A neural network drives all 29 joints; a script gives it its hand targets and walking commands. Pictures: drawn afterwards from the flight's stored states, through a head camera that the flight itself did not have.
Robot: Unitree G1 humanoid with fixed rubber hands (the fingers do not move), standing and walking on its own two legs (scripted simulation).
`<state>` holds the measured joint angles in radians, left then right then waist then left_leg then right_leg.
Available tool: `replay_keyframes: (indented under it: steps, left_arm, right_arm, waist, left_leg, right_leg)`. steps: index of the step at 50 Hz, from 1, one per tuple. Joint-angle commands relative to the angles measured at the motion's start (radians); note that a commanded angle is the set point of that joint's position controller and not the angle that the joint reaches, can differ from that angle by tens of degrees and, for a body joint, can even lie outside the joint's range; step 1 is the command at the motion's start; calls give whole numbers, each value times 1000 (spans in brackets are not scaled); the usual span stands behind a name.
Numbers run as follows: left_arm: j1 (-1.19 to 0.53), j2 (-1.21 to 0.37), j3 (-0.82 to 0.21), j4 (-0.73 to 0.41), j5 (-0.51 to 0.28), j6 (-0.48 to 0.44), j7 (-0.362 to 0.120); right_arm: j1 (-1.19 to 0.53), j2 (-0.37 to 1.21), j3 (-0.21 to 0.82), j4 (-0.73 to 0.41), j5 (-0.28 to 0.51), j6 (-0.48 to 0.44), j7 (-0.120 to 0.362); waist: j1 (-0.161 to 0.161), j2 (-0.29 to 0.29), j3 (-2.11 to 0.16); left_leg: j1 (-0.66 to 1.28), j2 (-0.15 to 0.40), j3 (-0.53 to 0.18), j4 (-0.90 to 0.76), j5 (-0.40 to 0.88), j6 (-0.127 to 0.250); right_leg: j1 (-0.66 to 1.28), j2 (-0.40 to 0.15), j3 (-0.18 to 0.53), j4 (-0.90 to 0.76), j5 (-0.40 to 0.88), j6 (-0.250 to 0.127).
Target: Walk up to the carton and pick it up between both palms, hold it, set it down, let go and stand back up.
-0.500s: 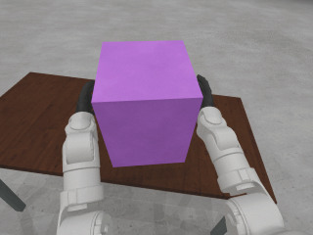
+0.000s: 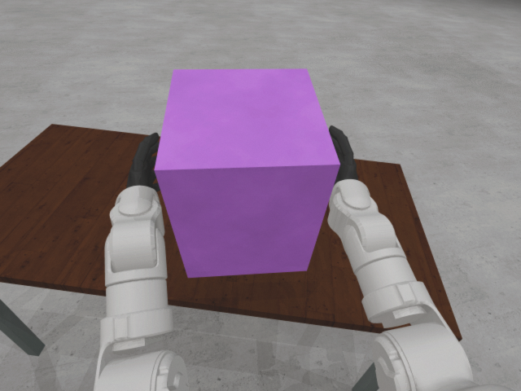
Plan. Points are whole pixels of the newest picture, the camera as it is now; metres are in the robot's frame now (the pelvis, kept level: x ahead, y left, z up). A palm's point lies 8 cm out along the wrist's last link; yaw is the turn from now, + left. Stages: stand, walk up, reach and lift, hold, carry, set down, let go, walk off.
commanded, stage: hold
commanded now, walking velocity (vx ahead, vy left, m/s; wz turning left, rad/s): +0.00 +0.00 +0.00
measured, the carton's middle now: (245, 177) +0.39 +0.00 +0.16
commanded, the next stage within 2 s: none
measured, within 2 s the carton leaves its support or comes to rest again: neither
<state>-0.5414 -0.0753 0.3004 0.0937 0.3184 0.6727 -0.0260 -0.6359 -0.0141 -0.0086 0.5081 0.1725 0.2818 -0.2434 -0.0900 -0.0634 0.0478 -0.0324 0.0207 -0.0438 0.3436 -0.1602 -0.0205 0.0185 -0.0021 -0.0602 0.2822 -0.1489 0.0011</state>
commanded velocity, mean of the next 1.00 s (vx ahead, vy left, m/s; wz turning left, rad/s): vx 0.00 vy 0.00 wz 0.00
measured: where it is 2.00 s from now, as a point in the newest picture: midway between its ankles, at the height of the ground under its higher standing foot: outside the picture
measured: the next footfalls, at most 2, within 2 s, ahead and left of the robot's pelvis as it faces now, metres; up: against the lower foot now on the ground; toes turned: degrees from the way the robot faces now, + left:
none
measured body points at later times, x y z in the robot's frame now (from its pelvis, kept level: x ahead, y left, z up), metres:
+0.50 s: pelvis +0.00 +0.00 +0.00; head -0.03 +0.04 +0.45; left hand +0.37 +0.15 +0.16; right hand +0.37 -0.14 +0.17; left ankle +0.03 +0.13 -0.75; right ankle +0.02 -0.12 -0.75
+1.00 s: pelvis +0.00 +0.00 +0.00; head -0.04 +0.03 +0.45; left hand +0.37 +0.15 +0.17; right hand +0.37 -0.14 +0.18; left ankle +0.03 +0.13 -0.75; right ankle +0.02 -0.12 -0.75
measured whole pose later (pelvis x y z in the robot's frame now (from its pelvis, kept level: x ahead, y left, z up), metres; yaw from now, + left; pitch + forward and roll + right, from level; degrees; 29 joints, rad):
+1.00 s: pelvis +0.00 +0.00 +0.00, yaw +0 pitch -9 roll -1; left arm -0.56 -0.08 0.32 0.12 0.33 0.67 -0.03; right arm -0.66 -0.01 -0.03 0.53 0.15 0.29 -0.24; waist -0.09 -0.07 0.06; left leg -0.02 0.02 -0.05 0.33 -0.15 -0.02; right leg 0.03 0.00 -0.07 0.28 -0.14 0.00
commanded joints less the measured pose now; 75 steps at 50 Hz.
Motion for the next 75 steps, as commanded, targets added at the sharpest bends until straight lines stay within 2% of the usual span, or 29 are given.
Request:
replay_keyframes:
  steps: [1, 8, 15, 16, 17, 19, 23, 25, 27, 29, 32, 36, 40, 43, 44, 45, 49, 53, 54, 56, 60, 69, 70, 71, 72, 75]
  left_arm:
    - [-723, -521, -552, -91, -142, -69, -125]
    - [-707, -520, -538, -87, -141, -62, -140]
    - [-697, -518, -550, -114, -142, -60, -141]
    - [-673, -518, -518, -49, -118, -48, -146]
    - [-653, -509, -496, -32, -110, -41, -152]
    - [-682, -516, -502, -65, -113, -45, -158]
    - [-679, -535, -591, -177, -154, -58, -141]
    - [-676, -524, -599, -178, -160, -58, -132]
    - [-658, -504, -577, -140, -139, -49, -132]
    - [-667, -518, -567, -131, -136, -45, -135]
    - [-669, -529, -591, -159, -148, -50, -132]
    - [-683, -509, -559, -109, -138, -49, -135]
    - [-681, -512, -544, -95, -138, -49, -141]
    - [-670, -498, -501, -41, -113, -42, -150]
    - [-692, -501, -503, -61, -123, -49, -153]
    - [-711, -504, -508, -72, -130, -54, -152]
    - [-708, -505, -511, -68, -132, -60, -148]
    - [-722, -505, -517, -75, -126, -58, -147]
    - [-723, -510, -518, -78, -129, -59, -148]
    - [-696, -512, -526, -72, -129, -56, -148]
    - [-696, -513, -541, -111, -139, -61, -147]
    - [-707, -509, -542, -106, -133, -58, -145]
    - [-698, -514, -543, -95, -135, -56, -146]
    - [-694, -513, -539, -99, -134, -58, -145]
    - [-693, -511, -546, -113, -139, -59, -143]
    - [-682, -515, -559, -115, -139, -55, -139]
  right_arm:
    - [-754, 601, 364, -299, 45, -63, 123]
    - [-766, 600, 374, -316, 55, -67, 117]
    - [-742, 592, 382, -328, 63, -64, 115]
    - [-767, 571, 367, -321, 58, -61, 116]
    - [-766, 570, 367, -308, 53, -59, 117]
    - [-759, 575, 355, -299, 49, -64, 120]
    - [-765, 566, 417, -423, 91, -84, 110]
    - [-750, 555, 415, -414, 92, -73, 109]
    - [-720, 541, 378, -350, 63, -61, 115]
    - [-736, 550, 358, -352, 51, -66, 124]
    - [-751, 555, 376, -389, 65, -79, 127]
    - [-738, 556, 355, -315, 48, -68, 127]
    - [-763, 564, 350, -343, 46, -76, 128]
    - [-774, 557, 345, -304, 37, -69, 126]
    - [-774, 572, 340, -307, 38, -72, 127]
    - [-787, 586, 347, -312, 40, -75, 127]
    - [-797, 591, 363, -325, 47, -76, 120]
    - [-771, 583, 342, -290, 38, -73, 124]
    - [-768, 580, 344, -289, 38, -72, 125]
    - [-780, 578, 356, -317, 49, -79, 125]
    - [-775, 577, 377, -345, 63, -81, 118]
    - [-765, 567, 353, -324, 49, -78, 125]
    - [-760, 567, 348, -321, 44, -78, 125]
    - [-775, 574, 356, -336, 51, -81, 126]
    - [-764, 573, 357, -337, 43, -81, 126]
    - [-760, 559, 364, -343, 53, -80, 125]
  waist:
    - [2, 87, -379]
    - [-2, 68, -401]
    - [-7, 82, -396]
    - [1, 57, -327]
    - [6, 42, -312]
    - [3, 48, -341]
    - [-25, 112, -482]
    - [-24, 102, -452]
    - [-22, 101, -379]
    - [-13, 99, -374]
    - [-16, 118, -420]
    - [-12, 92, -359]
    - [-7, 86, -386]
    - [-4, 58, -350]
    - [-5, 46, -368]
    - [5, 42, -387]
    - [-3, 60, -414]
    - [-14, 85, -387]
    - [-9, 76, -379]
    - [-8, 91, -395]
    - [-10, 74, -421]
    - [-12, 93, -386]
    - [-19, 99, -385]
    - [-6, 91, -402]
    - [-16, 86, -412]
    - [-13, 90, -417]
  left_leg:
    - [96, -62, 63, -40, 159, 0]
    - [115, -64, 66, -25, 214, -2]
    - [126, -63, 62, -18, 248, -13]
    - [111, -58, 54, -30, 233, -3]
    - [99, -58, 59, -36, 208, 2]
    - [87, -56, 63, -46, 196, 5]
    - [183, -60, 44, 30, 413, -28]
    - [182, -58, 41, 25, 391, -31]
    - [145, -56, 44, -7, 289, -26]
    - [110, -54, 50, -33, 233, -17]
    - [142, -53, 50, -13, 296, -19]
    - [112, -54, 54, -32, 224, -12]
    - [110, -57, 56, -26, 243, -7]
    - [97, -58, 63, -45, 181, 6]
    - [86, -59, 63, -50, 161, 10]
    - [84, -60, 65, -49, 174, 15]
    - [86, -65, 61, -35, 209, 12]
    - [94, -62, 59, -40, 187, 3]
    - [97, -60, 63, -42, 185, 3]
    - [104, -61, 59, -27, 232, -1]
    - [125, -60, 59, -14, 270, -7]
    - [110, -59, 55, -32, 213, -9]
    - [107, -56, 56, -32, 213, -8]
    - [107, -56, 53, -29, 230, -5]
    - [117, -55, 49, -23, 252, -8]
    - [144, -55, 50, -11, 288, -16]
  right_leg:
    - [52, 49, -35, -28, 103, 45]
    - [89, 55, -34, -25, 168, 47]
    - [91, 58, -37, -24, 184, 44]
    - [87, 54, -33, -30, 170, 42]
    - [94, 54, -35, -29, 152, 44]
    - [110, 51, -30, -27, 145, 43]
    - [142, 64, -34, 5, 312, 38]
    - [118, 63, -35, -3, 282, 36]
    - [87, 60, -38, -20, 179, 28]
    - [88, 54, -34, -25, 134, 25]
    - [106, 55, -33, -11, 195, 25]
    - [94, 51, -36, -22, 137, 33]
    - [106, 48, -33, -17, 176, 35]
    - [105, 48, -32, -33, 125, 40]
    - [108, 49, -32, -33, 119, 39]
    - [116, 47, -30, -26, 138, 43]
    - [133, 45, -28, -18, 196, 45]
    - [105, 44, -30, -28, 146, 37]
    - [101, 47, -33, -27, 141, 38]
    - [110, 47, -34, -19, 175, 39]
    - [117, 56, -36, -13, 205, 41]
    - [98, 51, -40, -24, 146, 34]
    - [96, 49, -36, -25, 143, 32]
    - [96, 54, -41, -23, 155, 33]
    - [103, 54, -42, -17, 174, 34]
    - [92, 57, -40, -18, 180, 32]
